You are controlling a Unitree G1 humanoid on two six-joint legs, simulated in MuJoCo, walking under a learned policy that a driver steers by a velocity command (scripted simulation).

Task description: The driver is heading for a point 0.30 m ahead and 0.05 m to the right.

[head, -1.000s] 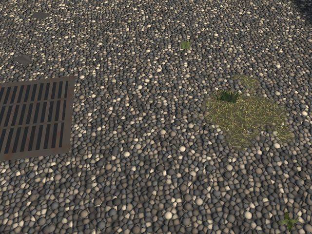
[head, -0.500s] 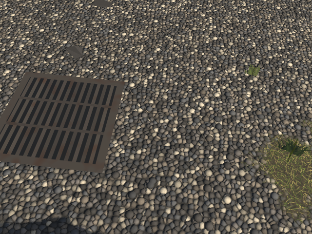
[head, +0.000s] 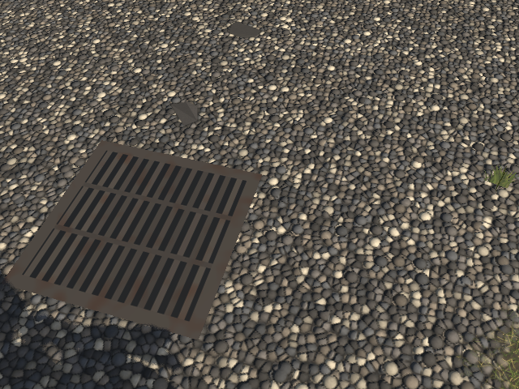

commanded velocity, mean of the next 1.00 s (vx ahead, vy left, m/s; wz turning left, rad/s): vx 0.01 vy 0.00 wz -0.27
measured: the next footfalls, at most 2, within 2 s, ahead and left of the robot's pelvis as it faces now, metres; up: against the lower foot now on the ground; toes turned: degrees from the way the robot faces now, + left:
left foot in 0.04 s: +0.06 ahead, +0.15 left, +0.00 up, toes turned -2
left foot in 0.94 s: +0.15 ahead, +0.11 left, +0.00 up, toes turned -21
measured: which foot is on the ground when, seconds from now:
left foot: up 0.00-0.02, down 0.04-0.54, up 0.56-0.92, down 0.94-1.00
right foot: down 0.00-0.94, up 0.96-1.00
